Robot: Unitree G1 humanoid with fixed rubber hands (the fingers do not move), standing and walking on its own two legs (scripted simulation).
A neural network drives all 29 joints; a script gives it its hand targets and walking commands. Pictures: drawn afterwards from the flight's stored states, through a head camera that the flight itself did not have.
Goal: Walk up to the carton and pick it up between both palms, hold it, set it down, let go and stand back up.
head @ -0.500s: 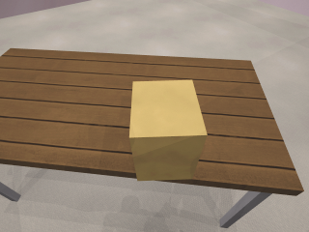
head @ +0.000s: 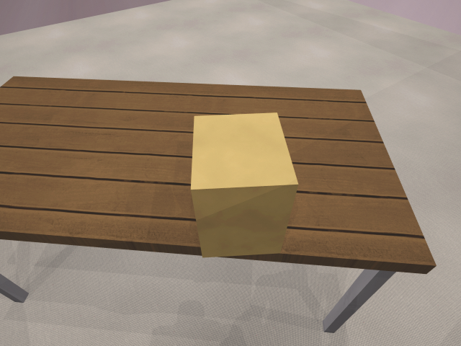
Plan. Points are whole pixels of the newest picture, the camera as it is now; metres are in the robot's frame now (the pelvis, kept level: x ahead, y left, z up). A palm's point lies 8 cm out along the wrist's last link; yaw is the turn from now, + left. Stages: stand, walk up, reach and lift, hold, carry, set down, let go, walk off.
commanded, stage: walk up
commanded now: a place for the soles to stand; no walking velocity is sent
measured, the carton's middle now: (238, 187) +0.44 +0.00 +0.02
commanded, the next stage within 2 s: reach and lift in 1.08 s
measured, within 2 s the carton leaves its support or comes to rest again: neither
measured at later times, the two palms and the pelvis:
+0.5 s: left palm out of the picture +0.01 +0.22 -0.15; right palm out of the picture +0.02 -0.24 -0.14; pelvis +0.02 +0.00 +0.00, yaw -1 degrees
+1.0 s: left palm out of the picture +0.05 +0.24 -0.15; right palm out of the picture +0.02 -0.22 -0.14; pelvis +0.03 +0.00 +0.00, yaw -3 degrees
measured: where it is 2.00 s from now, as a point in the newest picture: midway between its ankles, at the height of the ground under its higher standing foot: outside the picture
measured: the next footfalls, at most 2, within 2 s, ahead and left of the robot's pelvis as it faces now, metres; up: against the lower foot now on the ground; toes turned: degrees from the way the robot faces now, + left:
none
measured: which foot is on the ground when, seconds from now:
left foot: down 0.00-1.00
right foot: down 0.00-1.00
